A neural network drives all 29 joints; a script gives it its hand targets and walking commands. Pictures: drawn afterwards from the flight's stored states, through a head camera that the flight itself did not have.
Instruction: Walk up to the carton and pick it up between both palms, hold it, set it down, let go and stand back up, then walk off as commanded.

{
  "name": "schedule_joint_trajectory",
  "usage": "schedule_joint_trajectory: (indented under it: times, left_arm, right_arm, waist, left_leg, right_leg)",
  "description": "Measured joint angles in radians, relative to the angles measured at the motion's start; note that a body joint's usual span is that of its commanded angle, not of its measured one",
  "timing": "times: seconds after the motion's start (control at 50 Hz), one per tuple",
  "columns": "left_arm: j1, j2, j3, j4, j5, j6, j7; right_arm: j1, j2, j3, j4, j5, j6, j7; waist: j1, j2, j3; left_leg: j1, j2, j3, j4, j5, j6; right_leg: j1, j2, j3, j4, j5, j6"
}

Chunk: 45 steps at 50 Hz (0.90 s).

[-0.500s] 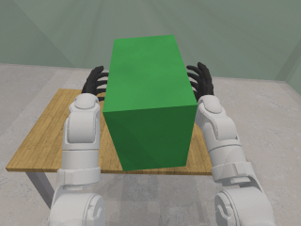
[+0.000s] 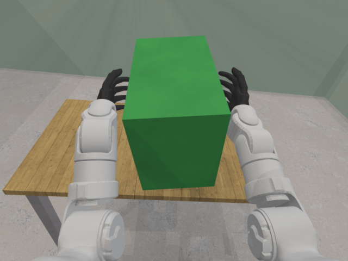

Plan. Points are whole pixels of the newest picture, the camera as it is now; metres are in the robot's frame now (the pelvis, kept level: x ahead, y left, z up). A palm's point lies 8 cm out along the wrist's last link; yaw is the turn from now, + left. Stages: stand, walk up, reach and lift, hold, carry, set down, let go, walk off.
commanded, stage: hold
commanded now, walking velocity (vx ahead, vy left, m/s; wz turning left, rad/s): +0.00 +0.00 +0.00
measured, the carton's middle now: (174, 111) +0.46 +0.01 +0.16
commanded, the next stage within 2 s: none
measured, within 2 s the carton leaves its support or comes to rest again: neither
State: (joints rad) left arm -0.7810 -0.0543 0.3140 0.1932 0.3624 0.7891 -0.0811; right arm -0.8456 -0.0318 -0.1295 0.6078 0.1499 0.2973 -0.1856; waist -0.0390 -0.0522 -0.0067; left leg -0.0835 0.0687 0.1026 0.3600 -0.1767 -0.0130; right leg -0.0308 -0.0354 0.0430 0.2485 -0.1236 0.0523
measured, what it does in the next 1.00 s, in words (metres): stands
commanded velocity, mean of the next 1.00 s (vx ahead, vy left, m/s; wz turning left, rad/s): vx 0.00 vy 0.00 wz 0.00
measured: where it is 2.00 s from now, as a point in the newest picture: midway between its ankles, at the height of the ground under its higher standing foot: outside the picture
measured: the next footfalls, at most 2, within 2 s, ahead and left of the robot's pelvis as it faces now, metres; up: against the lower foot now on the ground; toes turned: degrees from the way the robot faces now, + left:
none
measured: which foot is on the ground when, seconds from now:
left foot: down 0.00-1.00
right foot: down 0.00-1.00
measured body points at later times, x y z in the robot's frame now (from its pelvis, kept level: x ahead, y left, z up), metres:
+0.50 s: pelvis -0.01 +0.00 +0.00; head -0.06 +0.02 +0.45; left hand +0.36 +0.15 +0.23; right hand +0.38 -0.12 +0.24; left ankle +0.02 +0.12 -0.75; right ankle +0.02 -0.16 -0.75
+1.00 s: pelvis +0.01 +0.00 +0.00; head -0.02 +0.02 +0.45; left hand +0.39 +0.15 +0.21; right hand +0.42 -0.12 +0.23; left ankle +0.02 +0.12 -0.75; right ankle +0.02 -0.16 -0.75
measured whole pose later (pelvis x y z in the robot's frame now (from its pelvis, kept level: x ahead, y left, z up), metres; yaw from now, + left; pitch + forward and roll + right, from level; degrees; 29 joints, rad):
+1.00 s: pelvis +0.01 +0.00 +0.00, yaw +0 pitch -5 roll -1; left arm -0.72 -0.06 0.27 0.12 0.36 0.82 -0.05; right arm -0.82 -0.03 -0.10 0.58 0.15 0.30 -0.19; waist -0.04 -0.04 0.00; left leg -0.08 0.07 0.10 0.36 -0.19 -0.01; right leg -0.03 -0.04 0.04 0.25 -0.14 0.06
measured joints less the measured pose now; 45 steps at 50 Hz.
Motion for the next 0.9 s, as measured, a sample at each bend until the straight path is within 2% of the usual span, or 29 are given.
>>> schedule_joint_trajectory:
  times: [0.12,0.22,0.3,0.5,0.64,0.8,0.9]
  left_arm:
    - [0.032,0.000,-0.035,-0.037,0.000,0.017,0.033]
    - [0.090,0.000,-0.059,-0.113,0.000,0.046,0.029]
    - [0.100,0.000,-0.065,-0.129,0.000,0.055,0.020]
    - [0.084,-0.001,-0.047,-0.115,0.000,0.045,0.007]
    - [0.008,-0.002,-0.004,-0.019,0.000,0.009,-0.004]
    - [0.001,-0.002,0.007,0.003,0.002,0.000,-0.007]
    - [0.005,-0.003,-0.013,0.000,0.002,0.001,0.017]
  right_arm:
    - [0.008,0.000,0.013,-0.003,0.000,-0.003,-0.002]
    - [0.057,0.000,0.062,-0.079,0.000,0.029,-0.016]
    - [0.076,0.000,0.070,-0.123,0.000,0.055,-0.028]
    - [0.068,0.000,0.066,-0.121,0.000,0.061,-0.030]
    - [0.006,0.000,0.002,-0.031,0.000,0.025,-0.006]
    - [-0.003,0.001,-0.002,0.003,0.000,0.001,-0.002]
    - [-0.003,0.001,-0.003,0.003,0.000,-0.007,-0.004]
  waist:
    - [0.000,0.005,0.000]
    - [0.000,0.018,0.000]
    - [0.000,0.027,0.000]
    - [0.000,0.034,0.000]
    - [0.000,0.025,0.000]
    - [0.000,0.002,0.003]
    - [0.000,-0.003,0.003]
  left_leg:
    - [0.000,0.000,0.000,0.000,-0.010,-0.001]
    - [0.001,0.000,0.000,0.000,-0.010,-0.001]
    - [0.002,0.000,0.000,0.000,-0.006,-0.001]
    - [0.002,0.000,-0.001,0.000,0.017,-0.001]
    - [0.002,-0.002,-0.001,-0.002,0.019,-0.001]
    - [0.003,-0.001,-0.002,-0.003,0.008,0.000]
    - [0.003,-0.001,-0.002,-0.003,-0.004,0.000]
  right_leg:
    - [0.000,0.000,0.000,0.000,-0.011,0.003]
    - [0.001,0.000,0.000,0.000,-0.012,0.004]
    - [0.003,0.000,0.000,0.000,-0.007,0.006]
    - [0.003,0.000,0.000,0.000,0.015,0.000]
    - [0.003,0.000,0.000,0.000,0.012,-0.018]
    - [0.003,0.000,0.000,0.000,0.004,-0.004]
    - [0.003,0.000,-0.001,0.000,-0.007,0.001]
